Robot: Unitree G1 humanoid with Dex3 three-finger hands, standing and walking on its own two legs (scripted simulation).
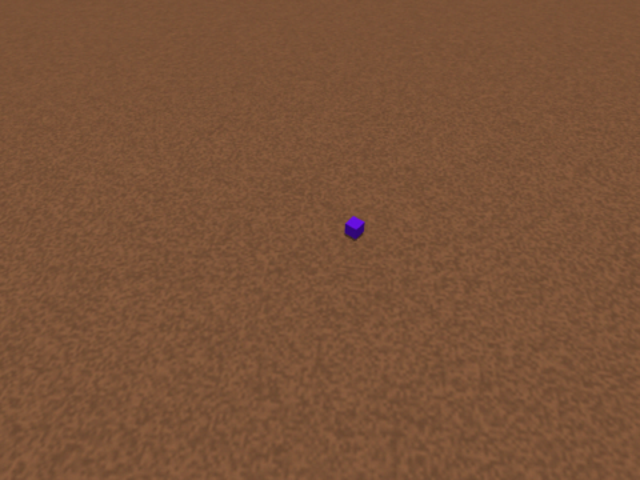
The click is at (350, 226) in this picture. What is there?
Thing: cube
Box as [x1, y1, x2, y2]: [345, 216, 364, 238]
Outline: 353,216 345,223 345,233 356,238 363,231 364,222
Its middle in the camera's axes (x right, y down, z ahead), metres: +0.15 -0.06 +1.71
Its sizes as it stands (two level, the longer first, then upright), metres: 0.060 0.060 0.060
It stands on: the floor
